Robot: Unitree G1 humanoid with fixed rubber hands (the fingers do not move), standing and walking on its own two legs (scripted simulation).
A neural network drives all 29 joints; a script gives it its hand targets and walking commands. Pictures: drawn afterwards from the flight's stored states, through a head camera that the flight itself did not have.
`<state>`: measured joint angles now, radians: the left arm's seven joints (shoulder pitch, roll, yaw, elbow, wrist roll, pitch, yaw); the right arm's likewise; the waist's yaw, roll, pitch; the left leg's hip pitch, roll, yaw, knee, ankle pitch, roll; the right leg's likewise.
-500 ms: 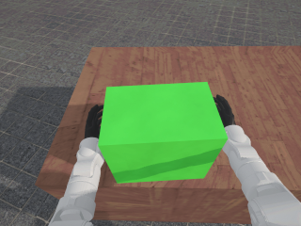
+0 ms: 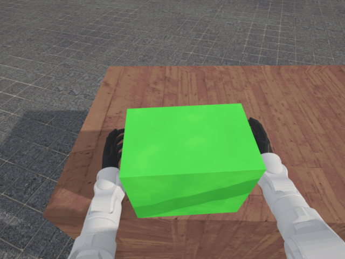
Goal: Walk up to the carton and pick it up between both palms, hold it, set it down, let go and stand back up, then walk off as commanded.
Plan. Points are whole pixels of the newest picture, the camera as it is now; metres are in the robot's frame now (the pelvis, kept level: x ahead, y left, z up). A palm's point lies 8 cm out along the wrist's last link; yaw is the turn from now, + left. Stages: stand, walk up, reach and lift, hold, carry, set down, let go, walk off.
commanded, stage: reach and lift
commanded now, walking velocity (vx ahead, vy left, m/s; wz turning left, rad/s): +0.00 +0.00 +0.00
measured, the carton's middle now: (186, 164) +0.36 +0.00 +0.02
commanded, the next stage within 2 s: none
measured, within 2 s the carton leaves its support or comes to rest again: neither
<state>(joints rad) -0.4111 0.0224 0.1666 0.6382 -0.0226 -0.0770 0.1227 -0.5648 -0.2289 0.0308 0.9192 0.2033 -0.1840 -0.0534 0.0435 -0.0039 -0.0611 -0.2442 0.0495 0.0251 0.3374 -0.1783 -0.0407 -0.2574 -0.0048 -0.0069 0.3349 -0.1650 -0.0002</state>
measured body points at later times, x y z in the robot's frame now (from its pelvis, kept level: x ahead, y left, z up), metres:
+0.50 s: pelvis -0.01 +0.00 +0.00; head -0.02 +0.00 +0.45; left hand +0.37 +0.19 +0.10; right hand +0.40 -0.18 +0.11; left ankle -0.01 +0.14 -0.75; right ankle +0.00 -0.12 -0.75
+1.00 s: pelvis -0.04 +0.00 +0.00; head -0.06 +0.01 +0.45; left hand +0.35 +0.20 +0.16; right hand +0.38 -0.17 +0.16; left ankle -0.01 +0.14 -0.75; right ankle +0.00 -0.12 -0.75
